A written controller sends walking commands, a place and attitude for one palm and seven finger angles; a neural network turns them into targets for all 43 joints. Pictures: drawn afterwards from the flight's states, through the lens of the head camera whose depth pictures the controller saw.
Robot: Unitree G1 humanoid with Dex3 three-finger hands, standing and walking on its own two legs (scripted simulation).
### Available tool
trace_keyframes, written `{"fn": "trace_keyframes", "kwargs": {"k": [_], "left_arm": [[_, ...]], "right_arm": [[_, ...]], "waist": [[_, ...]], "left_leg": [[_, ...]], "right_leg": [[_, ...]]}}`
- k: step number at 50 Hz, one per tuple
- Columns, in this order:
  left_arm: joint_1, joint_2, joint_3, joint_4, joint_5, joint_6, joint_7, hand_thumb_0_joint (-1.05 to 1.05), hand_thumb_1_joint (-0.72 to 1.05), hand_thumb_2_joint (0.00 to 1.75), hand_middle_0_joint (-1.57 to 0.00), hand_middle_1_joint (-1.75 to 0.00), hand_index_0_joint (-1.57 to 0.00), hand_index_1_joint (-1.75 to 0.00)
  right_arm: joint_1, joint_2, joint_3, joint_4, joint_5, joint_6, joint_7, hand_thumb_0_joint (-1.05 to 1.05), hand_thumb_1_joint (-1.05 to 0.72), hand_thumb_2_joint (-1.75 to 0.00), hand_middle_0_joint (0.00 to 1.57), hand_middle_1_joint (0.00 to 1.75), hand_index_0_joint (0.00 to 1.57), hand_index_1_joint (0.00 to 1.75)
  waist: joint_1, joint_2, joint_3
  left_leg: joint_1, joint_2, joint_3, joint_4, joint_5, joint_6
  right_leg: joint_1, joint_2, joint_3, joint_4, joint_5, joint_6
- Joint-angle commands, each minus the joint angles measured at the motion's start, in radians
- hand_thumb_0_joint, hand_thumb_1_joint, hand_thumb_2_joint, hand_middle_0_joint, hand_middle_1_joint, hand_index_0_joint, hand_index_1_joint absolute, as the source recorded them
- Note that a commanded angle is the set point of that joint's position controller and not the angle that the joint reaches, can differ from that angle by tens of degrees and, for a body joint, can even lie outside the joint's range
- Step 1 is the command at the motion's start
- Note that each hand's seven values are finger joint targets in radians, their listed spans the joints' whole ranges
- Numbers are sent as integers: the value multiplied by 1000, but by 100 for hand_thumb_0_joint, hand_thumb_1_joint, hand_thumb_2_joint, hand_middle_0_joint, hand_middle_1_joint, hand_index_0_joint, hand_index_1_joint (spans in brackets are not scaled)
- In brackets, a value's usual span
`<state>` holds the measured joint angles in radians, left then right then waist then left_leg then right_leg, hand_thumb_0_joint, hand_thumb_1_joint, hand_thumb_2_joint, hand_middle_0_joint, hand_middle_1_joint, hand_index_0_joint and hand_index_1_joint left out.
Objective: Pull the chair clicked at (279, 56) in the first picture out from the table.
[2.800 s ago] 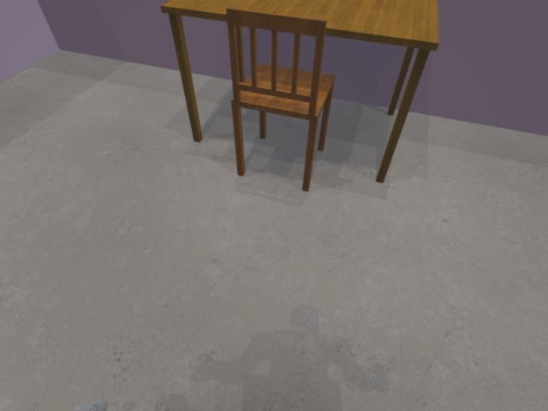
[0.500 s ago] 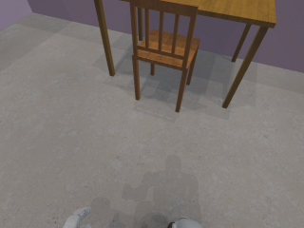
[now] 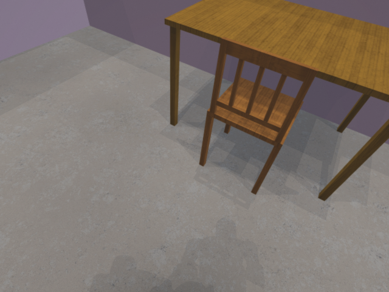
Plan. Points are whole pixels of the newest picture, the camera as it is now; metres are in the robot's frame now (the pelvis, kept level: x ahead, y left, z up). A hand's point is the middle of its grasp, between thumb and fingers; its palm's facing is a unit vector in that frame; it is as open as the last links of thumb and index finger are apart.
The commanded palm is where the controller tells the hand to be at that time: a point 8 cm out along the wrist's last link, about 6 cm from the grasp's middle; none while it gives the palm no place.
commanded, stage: walk to a spot facing it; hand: left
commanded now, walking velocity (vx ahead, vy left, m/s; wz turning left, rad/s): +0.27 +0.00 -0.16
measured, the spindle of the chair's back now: (254, 91) +0.91 -0.19 -0.10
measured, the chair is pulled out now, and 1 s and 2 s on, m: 0.00 0.00 0.00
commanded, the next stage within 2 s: turn to face it in 0.02 s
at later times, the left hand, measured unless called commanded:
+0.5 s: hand (153, 243) +0.26 +0.12 -0.16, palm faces -0.13 -0.96 -0.24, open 7.4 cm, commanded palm none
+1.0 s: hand (137, 221) +0.32 +0.18 -0.16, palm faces -0.31 -0.93 -0.21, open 7.4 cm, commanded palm none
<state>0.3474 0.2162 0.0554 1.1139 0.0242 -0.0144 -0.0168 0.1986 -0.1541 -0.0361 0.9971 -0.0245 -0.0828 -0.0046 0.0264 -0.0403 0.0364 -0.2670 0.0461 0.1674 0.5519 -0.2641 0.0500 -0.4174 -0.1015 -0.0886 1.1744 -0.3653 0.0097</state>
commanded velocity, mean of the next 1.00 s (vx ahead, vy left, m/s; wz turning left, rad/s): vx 0.03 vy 0.00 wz -0.39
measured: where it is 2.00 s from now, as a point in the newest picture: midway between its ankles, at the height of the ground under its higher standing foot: (215, 265)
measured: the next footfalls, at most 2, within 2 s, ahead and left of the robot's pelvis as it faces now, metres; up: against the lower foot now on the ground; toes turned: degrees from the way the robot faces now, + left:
right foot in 0.32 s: +0.26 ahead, -0.15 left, +0.00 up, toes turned -14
left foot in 0.78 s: +0.27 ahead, +0.08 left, +0.00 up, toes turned -14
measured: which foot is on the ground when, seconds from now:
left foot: down 0.00-0.32, up 0.34-0.76, down 0.78-1.00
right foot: up 0.00-0.30, down 0.32-0.78, up 0.80-1.00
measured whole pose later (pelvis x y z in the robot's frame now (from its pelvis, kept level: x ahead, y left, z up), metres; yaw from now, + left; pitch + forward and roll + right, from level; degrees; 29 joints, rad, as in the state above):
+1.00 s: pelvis +0.19 +0.00 +0.01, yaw -23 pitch +0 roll -1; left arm 0.23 0.25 0.09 0.98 0.02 0.06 -0.02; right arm 0.24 -0.17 -0.02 0.97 -0.02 0.01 -0.04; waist 0.01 -0.04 0.04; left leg -0.20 0.05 0.14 0.44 -0.24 0.03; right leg -0.44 -0.01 0.00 0.99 -0.39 0.04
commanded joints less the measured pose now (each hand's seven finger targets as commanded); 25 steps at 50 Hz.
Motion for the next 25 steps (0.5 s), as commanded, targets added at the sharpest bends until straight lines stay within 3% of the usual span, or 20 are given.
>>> {"fn": "trace_keyframes", "kwargs": {"k": [1, 3, 5, 10, 12, 14, 15, 16, 17, 18, 19, 20, 21, 22, 25], "left_arm": [[0, 4, 2, -76, 4, -12, 2, 0, 90, 90, -20, -30, -20, -30], [-24, -8, 0, -84, 5, -2, 2, 0, 90, 90, -20, -30, -20, -30], [-74, -7, 0, -101, 3, -1, 0, 0, 90, 90, -20, -30, -20, -30], [-141, -20, -3, -113, 0, -2, 4, 0, 90, 90, -20, -30, -20, -30], [-122, -7, 5, -117, 2, -2, 0, 0, 90, 90, -20, -30, -20, -30], [5, 39, 17, -85, 5, -11, -2, 0, 90, 90, -20, -30, -20, -30], [102, 113, 34, -64, 8, -24, 6, 0, 90, 90, -20, -30, -20, -30], [172, 212, 57, -57, 4, -35, 17, 0, 90, 90, -20, -30, -20, -30], [179, 220, 51, -65, -21, -24, 27, 0, 90, 90, -20, -30, -20, -30], [84, 207, 55, -96, -17, -17, 35, 0, 90, 90, -20, -30, -20, -30], [-10, 167, 47, -125, -18, -9, 39, 0, 90, 90, -20, -30, -20, -30], [-74, 133, 44, -149, -16, -6, 47, 0, 90, 90, -20, -30, -20, -30], [-115, 125, 41, -164, -12, -5, 47, 0, 90, 90, -20, -30, -20, -30], [-134, 123, 40, -170, -8, -4, 45, 0, 90, 90, -20, -30, -20, -30], [-118, 129, 44, -168, -3, 0, 39, 0, 90, 90, -20, -30, -20, -30]], "right_arm": [[146, -128, -24, 29, 9, -10, -17, 0, -90, -90, 20, 30, 20, 30], [163, -130, -27, 42, 10, -8, -18, 0, -90, -90, 20, 30, 20, 30], [180, -131, -27, 59, 10, -6, -18, 0, -90, -90, 20, 30, 20, 30], [206, -140, -30, 95, 1, 13, -22, 0, -90, -90, 20, 30, 20, 30], [180, -153, -35, 92, 0, 21, -27, 0, -90, -90, 20, 30, 20, 30], [159, -167, -35, 81, 8, 29, -28, 0, -90, -90, 20, 30, 20, 30], [159, -150, -35, 69, 16, 31, -22, 0, -90, -90, 20, 30, 20, 30], [182, -83, -27, 38, 27, 29, -20, 0, -90, -90, 20, 30, 20, 30], [148, -94, -26, 20, 30, 43, -34, 0, -90, -90, 20, 30, 20, 30], [116, -91, -25, 9, 25, 50, -32, 0, -90, -90, 20, 30, 20, 30], [93, -114, -29, 9, 19, 58, -31, 0, -90, -90, 20, 30, 20, 30], [90, -106, -28, 17, 13, 67, -28, 0, -90, -90, 20, 30, 20, 30], [99, -91, -23, 20, 8, 78, -25, 0, -90, -90, 20, 30, 20, 30], [113, -86, -23, 22, 6, 89, -25, 0, -90, -90, 20, 30, 20, 30], [99, -84, -24, 4, 3, 100, -22, 0, -90, -90, 20, 30, 20, 30]], "waist": [[-19, 126, -6], [-20, 96, 27], [-27, 120, 43], [-46, 170, 69], [-27, 184, 65], [38, 134, -5], [81, 0, -70], [81, -266, -152], [79, -188, -196], [55, -212, -182], [26, -143, -124], [0, -41, -107], [-25, -29, -100], [-38, -25, -99], [-29, -29, -117]], "left_leg": [[152, 254, -195, -351, 278, 96], [151, 253, -162, -372, 282, 107], [169, 246, -133, -377, 296, 106], [199, 247, -25, -262, 527, 71], [195, 259, 3, -173, 564, 56], [162, 229, 42, 49, 590, 16], [32, 183, 73, 274, 402, -31], [-226, 20, 79, 622, -256, -90], [-235, 23, -94, 734, -385, -90], [-270, 48, -147, 772, -323, -94], [-271, 80, -161, 766, -247, -96], [-242, 102, -160, 716, -186, -101], [-208, 101, -150, 664, -160, -108], [-187, 95, -142, 614, -151, -114], [-182, 65, -129, 505, -126, -121]], "right_leg": [[-169, -56, 48, -43, 100, 23], [-182, -60, 38, -118, 128, 30], [-175, -56, 26, -234, 154, 29], [-56, 13, -28, -470, 182, -7], [21, 43, -48, -516, 182, -23], [217, 81, -78, -622, 272, -33], [391, -4, 22, -654, 515, -62], [557, -293, 444, -723, 938, -212], [498, -348, 492, -797, 948, -291], [429, -303, 494, -831, 772, -285], [342, -264, 438, -857, 607, -265], [259, -224, 363, -868, 522, -244], [193, -194, 311, -875, 502, -215], [160, -175, 282, -877, 492, -203], [168, -133, 295, -880, 440, -198]]}}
